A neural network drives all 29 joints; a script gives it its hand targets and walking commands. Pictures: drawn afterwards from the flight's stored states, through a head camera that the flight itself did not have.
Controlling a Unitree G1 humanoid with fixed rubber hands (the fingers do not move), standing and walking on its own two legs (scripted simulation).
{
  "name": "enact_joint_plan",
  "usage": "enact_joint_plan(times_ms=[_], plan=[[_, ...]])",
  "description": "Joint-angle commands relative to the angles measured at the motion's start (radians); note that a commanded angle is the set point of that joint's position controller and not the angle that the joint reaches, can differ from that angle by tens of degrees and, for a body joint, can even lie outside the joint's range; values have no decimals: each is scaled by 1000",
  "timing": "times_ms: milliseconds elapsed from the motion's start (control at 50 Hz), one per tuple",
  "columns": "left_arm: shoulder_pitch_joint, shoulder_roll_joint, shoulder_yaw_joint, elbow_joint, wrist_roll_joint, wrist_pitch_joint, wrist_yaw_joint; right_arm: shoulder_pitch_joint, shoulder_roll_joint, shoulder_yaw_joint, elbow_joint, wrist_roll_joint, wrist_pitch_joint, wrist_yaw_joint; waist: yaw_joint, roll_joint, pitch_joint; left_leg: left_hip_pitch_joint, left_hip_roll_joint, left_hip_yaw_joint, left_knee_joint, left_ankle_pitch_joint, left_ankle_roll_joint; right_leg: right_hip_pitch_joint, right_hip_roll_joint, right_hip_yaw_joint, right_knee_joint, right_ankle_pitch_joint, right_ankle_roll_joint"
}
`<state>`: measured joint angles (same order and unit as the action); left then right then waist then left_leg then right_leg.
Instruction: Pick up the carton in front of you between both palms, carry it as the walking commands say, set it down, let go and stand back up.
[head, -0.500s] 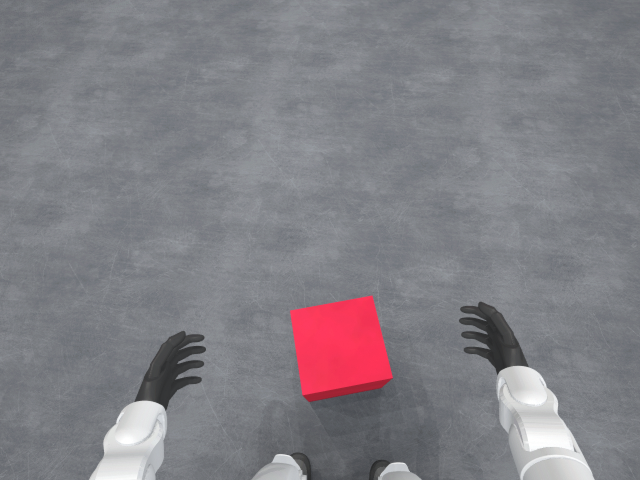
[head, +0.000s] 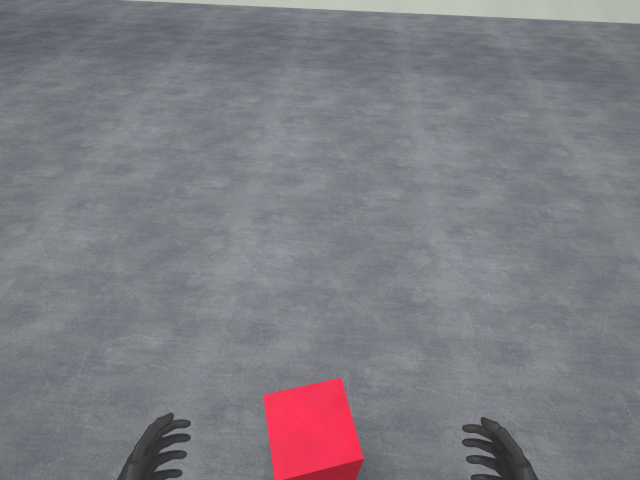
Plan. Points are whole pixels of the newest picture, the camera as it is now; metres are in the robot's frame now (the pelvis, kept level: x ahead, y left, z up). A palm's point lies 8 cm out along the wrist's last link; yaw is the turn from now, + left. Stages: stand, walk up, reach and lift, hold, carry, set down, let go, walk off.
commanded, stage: let go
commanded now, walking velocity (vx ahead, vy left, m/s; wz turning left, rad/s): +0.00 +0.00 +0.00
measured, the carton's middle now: (310, 440) +0.37 +0.02 -0.65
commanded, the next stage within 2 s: stand in 0.24 s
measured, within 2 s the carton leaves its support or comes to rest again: neither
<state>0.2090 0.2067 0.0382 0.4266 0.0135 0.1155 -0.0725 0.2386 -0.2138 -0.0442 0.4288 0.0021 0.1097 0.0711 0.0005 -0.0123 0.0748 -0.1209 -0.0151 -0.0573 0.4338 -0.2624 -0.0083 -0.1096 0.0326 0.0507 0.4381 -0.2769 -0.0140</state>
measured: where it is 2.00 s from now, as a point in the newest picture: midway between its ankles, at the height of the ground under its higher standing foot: outside the picture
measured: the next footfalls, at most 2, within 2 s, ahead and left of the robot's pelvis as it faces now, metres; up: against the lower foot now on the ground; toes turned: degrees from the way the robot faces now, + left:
none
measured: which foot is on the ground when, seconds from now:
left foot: down 0.00-1.00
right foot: down 0.00-1.00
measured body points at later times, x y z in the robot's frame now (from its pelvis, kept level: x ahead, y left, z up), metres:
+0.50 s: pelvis +0.00 +0.01 -0.01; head +0.01 +0.03 +0.44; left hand +0.15 +0.30 -0.10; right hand +0.14 -0.28 -0.09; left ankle -0.01 +0.13 -0.74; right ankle -0.02 -0.11 -0.74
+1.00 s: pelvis +0.01 +0.02 +0.00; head +0.01 +0.03 +0.45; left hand +0.15 +0.31 -0.11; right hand +0.14 -0.28 -0.10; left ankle -0.01 +0.13 -0.74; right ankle -0.02 -0.11 -0.74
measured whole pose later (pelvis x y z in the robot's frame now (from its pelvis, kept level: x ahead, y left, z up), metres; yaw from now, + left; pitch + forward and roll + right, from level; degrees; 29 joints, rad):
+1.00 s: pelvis +0.01 +0.02 +0.00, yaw +0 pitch -1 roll +0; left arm 0.15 0.35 0.02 0.84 0.03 0.00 0.03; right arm 0.17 -0.34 -0.03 0.82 -0.03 0.00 -0.03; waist 0.00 -0.02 0.02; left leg -0.15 -0.03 -0.04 0.46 -0.29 0.02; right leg -0.13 0.01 0.05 0.44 -0.29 0.01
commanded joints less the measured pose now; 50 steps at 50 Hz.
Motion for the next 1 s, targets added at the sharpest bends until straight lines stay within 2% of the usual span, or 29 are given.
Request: enact_joint_plan(times_ms=[0, 60, 80, 120, 220, 240, 260, 320, 340, 360, 420, 500, 600, 780, 980], plan=[[-25, 103, 44, -94, 15, 18, 0, -78, -80, -22, -108, -7, 15, 4, 18, 23, 7, 24, -38, 62, -50, 124, -7, -13, -4, -35, -88, 119, 32], [-31, 101, 46, -101, 14, 28, -5, -77, -80, -26, -111, -16, 26, 0, 11, 1, 10, 45, -37, 63, -46, 128, -6, -7, -1, -36, -86, 123, 33], [-60, 128, 35, -164, 29, 74, 20, -19, -77, -32, -60, -1, -4, -20, -9, 25, -46, 34, -56, 66, -16, 116, -12, 31, -2, -33, -54, 188, 20], [-49, 119, 24, -159, 17, 93, 34, -18, -85, -21, -70, -4, -10, -32, -7, -1, -39, 23, -56, 63, -12, 120, -12, 30, -1, -32, -37, 218, 26], [-57, 101, 12, -163, 6, 115, 46, -62, -96, -22, -85, -5, -8, -34, -3, -6, -2, -12, -48, 51, -16, 102, -14, 18, 3, -42, -35, 168, 20], [-66, 219, 50, -16, 16, 29, 88, -57, -205, -49, 57, -45, -38, -71, 31, -105, 16, -124, 19, -3, 16, 78, -23, -134, -51, 9, -29, 17, 35], [-58, 233, 52, 4, 23, -8, 97, -36, -210, -55, 65, -53, -53, -84, 9, -81, 5, -91, 25, -11, 14, 42, -11, -158, -53, 26, -42, -61, 35], [-57, 202, 42, 50, 29, -62, 95, -58, -213, -48, 107, -63, -86, -86, 5, 0, -29, -144, 48, -50, -19, -89, 8, -145, -57, 43, -22, -106, 17], [-61, 197, 41, 68, 29, -76, 91, -63, -211, -46, 121, -57, -95, -85, 4, 34, -47, -147, 54, -57, -27, -61, 12, -114, -58, 43, -9, -52, 15], [-63, 203, 42, 85, 29, -85, 87, -75, -209, -45, 131, -53, -100, -83, 7, 41, -73, -145, 59, -58, -21, -10, 14, -88, -62, 42, 1, 1, 14], [-61, 223, 43, 132, 28, -103, 87, -81, -217, -46, 158, -44, -109, -82, 5, 25, -114, -105, 66, -57, 3, 120, 16, -62, -74, 46, 7, 113, 15], [-59, 242, 39, 188, 24, -115, 92, -66, -244, -47, 196, -40, -114, -88, -4, 37, -133, -58, 78, -60, 19, 250, 17, -52, -84, 49, 15, 218, 11], [-53, 259, 31, 244, 22, -120, 98, -59, -266, -43, 236, -37, -116, -95, -5, 33, -138, -30, 87, -60, 21, 349, 18, -35, -93, 47, 16, 296, 9], [-65, 271, 20, 313, 19, -124, 103, -74, -278, -33, 291, -32, -119, -102, -3, 19, -132, -10, 93, -60, 2, 393, 18, -10, -103, 47, -1, 336, 10], [-82, 283, 14, 371, 16, -128, 102, -94, -285, -23, 347, -30, -123, -100, -3, 9, -110, -7, 96, -65, -40, 316, 21, -2, -114, 58, -43, 288, 8]])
